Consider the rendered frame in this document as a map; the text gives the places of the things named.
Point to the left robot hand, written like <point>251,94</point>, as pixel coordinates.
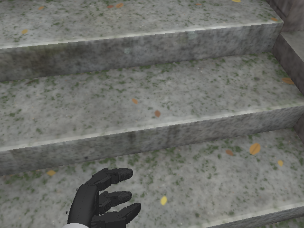
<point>88,204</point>

